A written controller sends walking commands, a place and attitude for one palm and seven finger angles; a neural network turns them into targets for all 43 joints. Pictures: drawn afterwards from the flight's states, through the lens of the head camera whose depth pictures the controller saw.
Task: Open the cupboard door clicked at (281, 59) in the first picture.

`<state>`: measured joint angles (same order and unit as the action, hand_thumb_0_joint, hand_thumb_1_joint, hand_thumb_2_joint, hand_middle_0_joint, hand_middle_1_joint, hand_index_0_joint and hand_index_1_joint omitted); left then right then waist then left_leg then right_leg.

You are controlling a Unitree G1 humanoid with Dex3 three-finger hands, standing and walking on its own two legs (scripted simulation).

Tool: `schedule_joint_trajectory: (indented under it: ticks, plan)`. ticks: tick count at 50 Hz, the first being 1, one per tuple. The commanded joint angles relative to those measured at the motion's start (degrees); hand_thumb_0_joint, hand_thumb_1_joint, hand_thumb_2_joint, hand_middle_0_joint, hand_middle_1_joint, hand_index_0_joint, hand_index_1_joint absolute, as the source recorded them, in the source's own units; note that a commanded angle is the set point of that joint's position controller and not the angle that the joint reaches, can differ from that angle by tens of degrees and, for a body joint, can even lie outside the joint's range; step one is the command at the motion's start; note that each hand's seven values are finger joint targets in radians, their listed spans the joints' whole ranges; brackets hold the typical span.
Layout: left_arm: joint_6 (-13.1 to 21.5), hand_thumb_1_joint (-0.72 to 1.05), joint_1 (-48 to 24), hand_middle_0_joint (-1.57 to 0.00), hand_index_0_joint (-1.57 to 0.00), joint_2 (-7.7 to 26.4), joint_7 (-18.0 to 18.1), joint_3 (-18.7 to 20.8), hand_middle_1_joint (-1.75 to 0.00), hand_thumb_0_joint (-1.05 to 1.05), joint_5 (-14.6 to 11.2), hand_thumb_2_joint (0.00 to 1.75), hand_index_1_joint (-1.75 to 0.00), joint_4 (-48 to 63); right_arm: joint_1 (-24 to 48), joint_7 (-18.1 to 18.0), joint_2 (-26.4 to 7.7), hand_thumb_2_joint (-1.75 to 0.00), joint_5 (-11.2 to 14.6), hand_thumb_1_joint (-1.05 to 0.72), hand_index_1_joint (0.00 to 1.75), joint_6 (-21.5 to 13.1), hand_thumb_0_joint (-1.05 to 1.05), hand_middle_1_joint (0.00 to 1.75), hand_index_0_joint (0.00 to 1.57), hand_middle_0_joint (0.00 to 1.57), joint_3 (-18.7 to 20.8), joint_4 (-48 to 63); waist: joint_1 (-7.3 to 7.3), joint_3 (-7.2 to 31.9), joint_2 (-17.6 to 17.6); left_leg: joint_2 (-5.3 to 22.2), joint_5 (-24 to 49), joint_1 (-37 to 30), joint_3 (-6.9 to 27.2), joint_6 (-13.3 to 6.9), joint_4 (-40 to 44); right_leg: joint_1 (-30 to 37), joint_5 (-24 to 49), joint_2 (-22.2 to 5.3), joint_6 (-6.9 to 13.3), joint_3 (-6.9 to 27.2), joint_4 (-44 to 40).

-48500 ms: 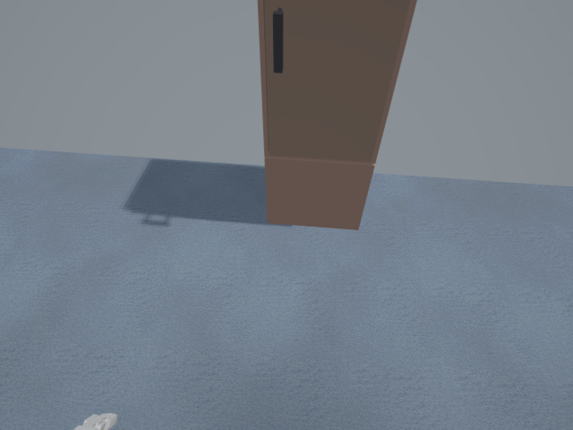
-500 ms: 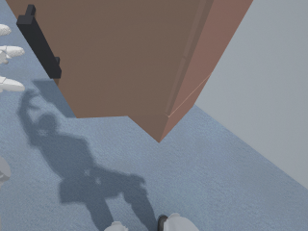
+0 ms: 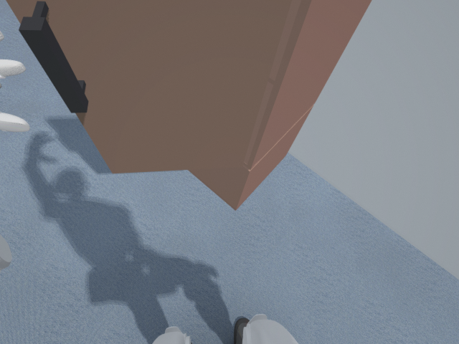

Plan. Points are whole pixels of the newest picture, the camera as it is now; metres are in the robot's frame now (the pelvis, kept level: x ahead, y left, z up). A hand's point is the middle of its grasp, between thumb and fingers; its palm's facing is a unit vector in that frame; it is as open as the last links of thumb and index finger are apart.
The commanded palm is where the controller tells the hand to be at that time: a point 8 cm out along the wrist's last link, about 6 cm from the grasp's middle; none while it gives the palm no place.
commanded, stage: slide the fingers in behind the handle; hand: left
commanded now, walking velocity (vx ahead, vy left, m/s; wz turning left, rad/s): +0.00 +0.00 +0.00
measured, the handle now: (62, 62) +0.54 +0.24 +0.12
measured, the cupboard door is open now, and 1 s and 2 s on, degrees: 47 47 47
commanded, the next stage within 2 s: close the thumb around the handle in 1.56 s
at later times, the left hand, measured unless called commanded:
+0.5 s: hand (25, 87) +0.48 +0.27 +0.12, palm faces +0.03 -1.00 -0.01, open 14.0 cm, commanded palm +0.46 +0.31 +0.12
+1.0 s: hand (52, 90) +0.48 +0.24 +0.12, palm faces +0.03 -1.00 +0.00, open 14.0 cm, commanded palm +0.46 +0.28 +0.12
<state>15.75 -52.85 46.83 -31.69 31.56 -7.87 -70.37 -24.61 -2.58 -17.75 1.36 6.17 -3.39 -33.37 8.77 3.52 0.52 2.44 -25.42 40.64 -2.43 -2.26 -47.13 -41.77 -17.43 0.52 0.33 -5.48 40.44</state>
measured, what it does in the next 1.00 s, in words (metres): stands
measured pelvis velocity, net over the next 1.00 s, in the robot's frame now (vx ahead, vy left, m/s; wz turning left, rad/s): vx -0.01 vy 0.00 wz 0.01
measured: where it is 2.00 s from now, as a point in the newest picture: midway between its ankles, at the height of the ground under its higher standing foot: outside the picture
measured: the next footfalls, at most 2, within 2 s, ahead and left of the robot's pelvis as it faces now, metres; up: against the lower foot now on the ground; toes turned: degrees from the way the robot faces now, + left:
none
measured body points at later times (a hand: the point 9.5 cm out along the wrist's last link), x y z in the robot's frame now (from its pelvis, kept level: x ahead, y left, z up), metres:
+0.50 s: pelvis +0.00 +0.00 +0.00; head +0.11 +0.02 +0.44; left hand +0.47 +0.33 +0.13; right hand +0.01 -0.27 -0.10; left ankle -0.04 +0.08 -0.70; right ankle +0.01 -0.12 -0.70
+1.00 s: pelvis -0.01 +0.00 +0.00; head +0.09 +0.01 +0.44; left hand +0.47 +0.29 +0.12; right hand +0.01 -0.27 -0.11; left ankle -0.04 +0.08 -0.70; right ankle +0.01 -0.12 -0.70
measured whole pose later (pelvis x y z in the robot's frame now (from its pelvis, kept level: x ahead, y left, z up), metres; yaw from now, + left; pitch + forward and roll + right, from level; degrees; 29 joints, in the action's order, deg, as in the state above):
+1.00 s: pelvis -0.01 +0.00 +0.00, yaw +0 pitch +16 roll -2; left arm 15.9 -50.6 34.6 -22.0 25.0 -8.3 -66.1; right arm -23.2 -2.0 -16.7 1.3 3.9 -2.7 -34.4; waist 7.7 3.9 1.3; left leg 1.9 -24.5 36.8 -2.7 -2.1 -45.3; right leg -38.6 -17.3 0.1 0.6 -5.0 40.2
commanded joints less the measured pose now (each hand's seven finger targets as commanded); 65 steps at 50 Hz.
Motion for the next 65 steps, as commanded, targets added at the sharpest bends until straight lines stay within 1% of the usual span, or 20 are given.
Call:
schedule_joint_trajectory:
  ticks: [1, 5, 9, 11, 13, 15, 19, 21, 24, 28, 33, 37, 41, 47, 50, 53, 59, 60, 64, 65]
  plan:
    - [1.4, -0.5, -24.02, -0.3, -0.3, 13.62, -1.54, -2.08, -1.2, 0.0, -2.25, 0.3, -1.2, 10.28, -9.12, -1.38, -10.94, -0.9, -0.13, -0.9, 0.3, -1.14, 0.0, 0.3, 0.2, 0.2, 4.18, 1.79, 1.22, 23.54, 9.95, -0.35, 32.03, -18.55, 5.85, 0.82, 4.17, 9.39, 17.81, 2.2, 0.69, 2.56, -2.11]
    - [1.05, -0.5, -24.66, -0.3, -0.3, 12.74, 0.56, -2.57, -1.2, 0.0, -1.86, 0.3, -1.2, 12.16, -9.45, -1.35, -10.82, -0.9, -0.44, -0.9, 0.3, -1.5, 0.0, 0.3, 0.2, 0.2, 4.08, 1.83, 1.22, 24.15, 10.82, -0.3, 32.52, -19.52, 6.37, 1.31, 4.56, 8.32, 16.65, 2.21, 1.18, 2.2, -1.85]
    - [2.55, -0.5, -24.8, -0.3, -0.3, 15.35, 3.54, 0.18, -1.2, 0.0, -1.17, 0.3, -1.2, 13.64, -9.45, -0.96, -10.58, -0.9, -0.71, -0.9, 0.3, -1.72, 0.0, 0.3, 0.2, 0.2, 4.14, 2.13, 0.42, 25.7, 8.99, -0.32, 30.88, -17.89, 6.0, 1.18, 4.61, 11.25, 17.61, 2.12, 1.03, 2.63, -1.49]
    - [3.6, -0.5, -24.41, -0.3, -0.3, 16.44, 4.46, 1.44, -1.2, 0.0, -0.96, 0.3, -1.2, 15.26, -9.4, -0.77, -10.45, -0.9, -0.76, -0.9, 0.3, -1.77, 0.0, 0.3, 0.2, 0.2, 4.19, 2.5, -0.67, 28.08, 11.56, -0.21, 34.18, -19.57, 6.15, 1.81, 4.38, 12.17, 19.08, 2.15, 1.27, 2.71, -0.89]
    - [4.02, -0.5, -23.89, -0.3, -0.3, 14.0, 4.81, -0.18, -1.2, 0.0, -0.88, 0.3, -1.2, 16.74, -8.86, -0.42, -10.08, -0.9, -0.73, -0.9, 0.3, -1.8, 0.0, 0.3, 0.2, 0.2, 4.23, 2.66, -0.64, 28.48, 13.05, -0.1, 35.76, -20.9, 5.74, 1.97, 4.14, 11.9, 19.74, 2.17, 1.13, 2.8, -1.0]
    - [3.8, -0.5, -20.01, -0.3, -0.3, 15.19, 5.05, 1.64, -1.2, 0.0, -1.15, 0.3, -1.2, 15.36, -8.82, -0.33, -10.22, -0.9, -0.66, -0.9, 0.3, -1.74, 0.0, 0.3, 0.2, 0.2, 4.35, 3.29, -1.53, 28.1, 10.09, -0.12, 36.25, -19.07, 5.49, 1.52, 4.18, 14.17, 21.22, 2.27, 1.28, 2.86, -0.86]
    - [2.76, -0.5, -22.23, -0.3, -0.3, 12.9, 4.95, -0.92, -1.2, 0.0, -0.89, 0.3, -1.2, 14.36, -7.97, -0.47, -10.07, -0.9, -0.23, -0.9, 0.3, -1.72, 0.0, 0.3, 0.2, 0.2, 4.15, 3.18, -0.05, 23.99, 7.99, -0.53, 29.06, -15.53, 4.75, 0.59, 5.31, 14.34, 19.52, 2.03, 0.77, 3.16, -1.73]
    - [3.31, -0.5, -24.59, -0.3, -0.3, 11.79, 5.01, -1.78, -1.2, 0.0, -1.15, 0.3, -1.2, 16.97, -7.93, -0.69, -9.86, -0.9, -0.31, -0.9, 0.3, -1.95, 0.0, 0.3, 0.2, 0.2, 4.27, 2.97, 0.22, 25.96, 10.65, -0.44, 31.44, -18.39, 5.01, 0.78, 5.17, 13.81, 20.19, 1.99, 0.87, 3.25, -1.7]
    - [3.64, -0.5, -21.81, -0.3, -0.3, 9.89, 5.01, -1.99, -1.2, 0.0, -1.9, 0.3, -1.2, 16.97, -8.21, -0.51, -9.81, -0.9, -0.45, -0.9, 0.3, -2.25, 0.0, 0.3, 0.2, 0.2, 4.44, 2.57, -0.3, 26.7, 9.7, -0.04, 34.46, -20.43, 5.51, 1.36, 4.79, 12.8, 20.13, 2.19, 0.96, 2.87, -1.6]
    - [2.44, -0.5, -21.88, -0.3, -0.3, 5.4, 4.98, -4.91, -1.2, 0.0, -2.44, 0.3, -1.2, 12.47, -7.93, -0.45, -9.69, -0.9, -0.36, -0.9, 0.3, -2.44, 0.0, 0.3, 0.2, 0.2, 4.31, 1.72, 0.88, 21.38, 6.41, -0.24, 29.63, -17.3, 5.32, 0.83, 5.38, 11.35, 18.09, 2.06, 0.86, 2.63, -2.27]
    - [3.46, -0.5, -22.9, -0.3, -0.3, 7.56, 7.05, -2.88, -1.2, 0.0, -1.67, 0.3, -1.2, 17.8, -7.83, -0.41, -9.34, -0.9, -0.62, -0.9, 0.3, -2.97, 0.0, 0.3, 0.2, 0.2, 4.5, 2.33, -0.71, 27.74, 9.45, -0.48, 33.72, -19.92, 5.24, 1.25, 5.05, 14.36, 21.22, 1.67, 1.04, 3.17, -1.34]
    - [4.27, -0.5, -20.59, -0.3, -0.3, 7.09, 8.31, -2.07, -1.2, 0.0, -2.07, 0.3, -1.2, 16.37, -7.28, -0.09, -9.27, -0.9, -0.51, -0.9, 0.3, -2.9, 0.0, 0.3, 0.2, 0.2, 4.53, 2.58, -1.01, 25.29, 5.86, -0.53, 31.95, -16.87, 4.67, 0.86, 5.27, 16.17, 22.25, 1.8, 0.9, 3.38, -1.3]
    - [4.48, -0.5, -20.62, -0.3, -0.3, 7.42, 9.14, -2.05, -1.2, 0.0, -1.16, 0.3, -1.2, 18.33, -6.83, -0.1, -8.99, -0.9, -0.4, -0.9, 0.3, -2.91, 0.0, 0.3, 0.2, 0.2, 4.56, 2.97, -1.82, 27.0, 8.85, -0.75, 32.75, -18.06, 4.54, 0.94, 5.55, 16.87, 22.43, 1.55, 1.06, 3.57, -1.17]
    - [3.93, -0.5, -23.96, -0.3, -0.3, 3.28, 9.56, -5.57, -1.2, 0.0, -1.57, 0.3, -1.2, 16.6, -6.49, -0.46, -8.98, -0.9, -0.24, -0.9, 0.3, -3.39, 0.0, 0.3, 0.2, 0.2, 4.49, 1.99, 0.72, 22.64, 5.45, -0.76, 26.21, -15.95, 4.38, 0.41, 6.45, 15.18, 19.18, 1.58, 0.72, 3.42, -2.33]
    - [4.36, -0.5, -23.69, -0.3, -0.3, 2.27, 9.73, -5.84, -1.2, 0.0, -1.91, 0.3, -1.2, 17.4, -6.76, -0.44, -9.04, -0.9, -0.4, -0.9, 0.3, -3.94, 0.0, 0.3, 0.2, 0.2, 4.53, 2.06, -0.05, 24.76, 7.69, -1.02, 27.45, -17.5, 4.5, 0.57, 6.34, 15.7, 19.43, 1.51, 1.13, 3.51, -2.03]
    - [4.5, -0.5, -22.46, -0.3, -0.3, 3.38, 10.2, -4.47, -1.2, 0.0, -1.64, 0.3, -1.2, 15.9, -6.91, -0.42, -8.9, -0.9, -0.43, -0.9, 0.3, -4.18, 0.0, 0.3, 0.2, 0.2, 4.57, 1.45, -0.42, 24.84, 5.06, -1.01, 26.66, -15.66, 4.27, 0.41, 6.18, 16.92, 20.29, 1.4, 0.88, 3.78, -1.97]
    - [4.72, -0.5, -22.2, -0.3, -0.3, 3.38, 11.09, -4.54, -1.2, 0.0, -0.89, 0.3, -1.2, 16.13, -6.61, -0.2, -8.66, -0.9, -0.5, -0.9, 0.3, -4.41, 0.0, 0.3, 0.2, 0.2, 4.45, 1.97, -0.83, 25.11, 5.56, -1.34, 26.26, -14.43, 3.52, 0.27, 6.46, 18.68, 21.56, 1.2, 0.87, 4.22, -1.85]
    - [4.95, -0.5, -20.89, -0.3, -0.3, 5.61, 11.3, -2.34, -1.2, 0.0, -1.23, 0.3, -1.2, 15.54, -7.05, -0.24, -8.92, -0.9, -0.53, -0.9, 0.3, -4.37, 0.0, 0.3, 0.2, 0.2, 4.46, 2.2, -1.46, 25.34, 3.77, -1.33, 26.21, -13.31, 3.67, 0.12, 6.24, 19.84, 21.96, 1.32, 1.05, 4.19, -1.39]
    - [4.52, -0.5, -24.23, -0.3, -0.3, 5.85, 11.15, -3.82, -1.2, 0.0, -0.24, 0.3, -1.2, 14.14, -6.69, -0.48, -8.99, -0.9, -0.25, -0.9, 0.3, -4.46, 0.0, 0.3, 0.2, 0.2, 4.26, 1.93, 0.02, 22.16, 4.31, -1.43, 21.13, -11.29, 3.4, -0.04, 6.93, 18.15, 18.56, 1.12, 0.67, 4.5, -2.25]
    - [5.28, -0.5, -25.35, -0.3, -0.3, 7.66, 11.19, -2.59, -1.2, 0.0, -0.34, 0.3, -1.2, 16.27, -6.72, -0.72, -9.12, -0.9, -0.33, -0.9, 0.3, -4.55, 0.0, 0.3, 0.2, 0.2, 4.32, 2.13, -0.5, 24.24, 5.31, -1.5, 22.71, -12.31, 3.57, -0.08, 6.52, 19.15, 19.55, 1.11, 0.9, 4.73, -1.78]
